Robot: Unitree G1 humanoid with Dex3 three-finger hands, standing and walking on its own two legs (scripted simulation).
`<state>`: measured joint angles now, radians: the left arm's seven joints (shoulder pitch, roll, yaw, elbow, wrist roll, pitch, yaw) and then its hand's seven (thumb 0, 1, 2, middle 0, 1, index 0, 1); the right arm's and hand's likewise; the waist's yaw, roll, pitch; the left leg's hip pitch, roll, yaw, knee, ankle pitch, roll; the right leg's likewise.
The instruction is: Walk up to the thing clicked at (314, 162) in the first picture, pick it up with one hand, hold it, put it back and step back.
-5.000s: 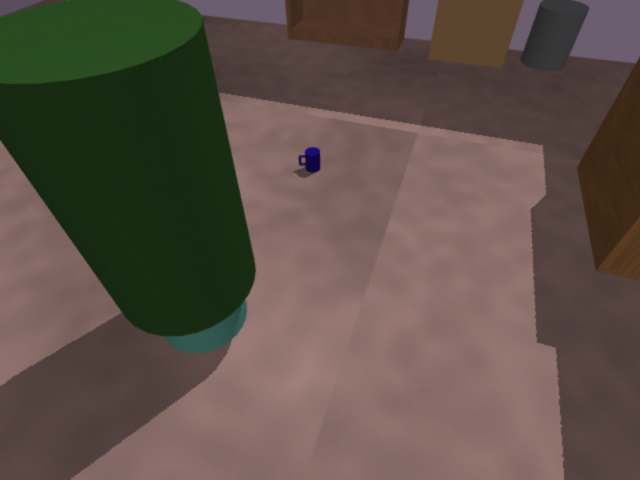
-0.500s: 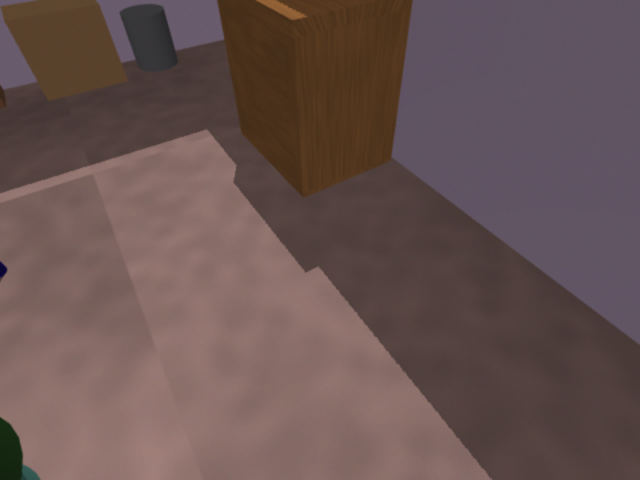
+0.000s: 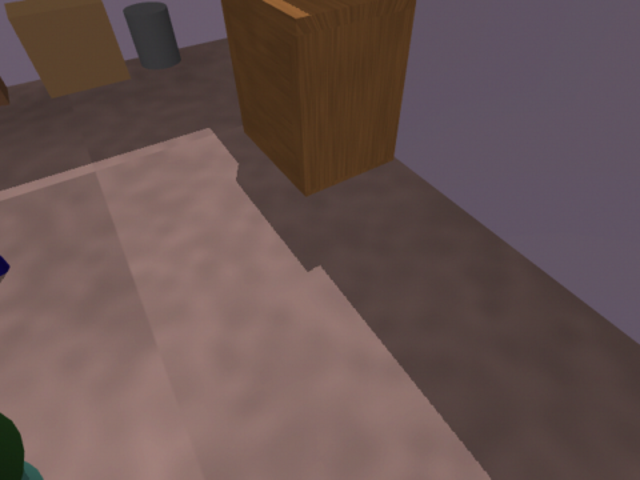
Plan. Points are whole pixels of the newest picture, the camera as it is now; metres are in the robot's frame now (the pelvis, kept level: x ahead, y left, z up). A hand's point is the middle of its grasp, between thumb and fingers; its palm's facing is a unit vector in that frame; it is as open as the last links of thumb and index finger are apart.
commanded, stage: stand
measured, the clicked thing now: out of the picture +1.08 +1.38 -0.73
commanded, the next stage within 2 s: walk up in 0.86 s
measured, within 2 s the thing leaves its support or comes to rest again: neither
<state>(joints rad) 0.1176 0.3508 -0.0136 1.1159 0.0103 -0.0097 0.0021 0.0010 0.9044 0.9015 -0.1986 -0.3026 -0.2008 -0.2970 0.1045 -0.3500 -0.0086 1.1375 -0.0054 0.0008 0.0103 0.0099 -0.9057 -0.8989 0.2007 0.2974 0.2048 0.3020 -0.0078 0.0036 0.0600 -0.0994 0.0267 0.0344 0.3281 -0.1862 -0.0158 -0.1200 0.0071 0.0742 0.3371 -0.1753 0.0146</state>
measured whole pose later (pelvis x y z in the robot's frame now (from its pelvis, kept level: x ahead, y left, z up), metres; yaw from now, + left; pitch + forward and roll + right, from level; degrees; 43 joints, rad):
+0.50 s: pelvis +0.00 +0.00 +0.00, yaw +0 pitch -2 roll +0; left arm 0.13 0.35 -0.01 1.11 0.01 -0.01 0.00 0.00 0.90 0.90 -0.20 -0.30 -0.20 -0.30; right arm 0.11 -0.35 -0.01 1.14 -0.01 0.00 0.01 0.01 -0.91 -0.90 0.20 0.30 0.20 0.30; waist -0.01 0.00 0.06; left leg -0.10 0.02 0.03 0.33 -0.19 -0.01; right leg -0.12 0.00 0.07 0.33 -0.17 0.02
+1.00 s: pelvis +0.01 +0.00 +0.00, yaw -1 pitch -2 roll +0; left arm 0.19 0.39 0.04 1.05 0.03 -0.01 -0.05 0.00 0.90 0.90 -0.20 -0.30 -0.20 -0.30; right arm 0.19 -0.37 -0.07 1.04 -0.03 -0.03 0.05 0.01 -0.90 -0.90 0.20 0.30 0.21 0.30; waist -0.01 0.00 0.03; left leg -0.11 0.03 0.05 0.38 -0.25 0.04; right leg -0.27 0.00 0.03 0.67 -0.43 -0.02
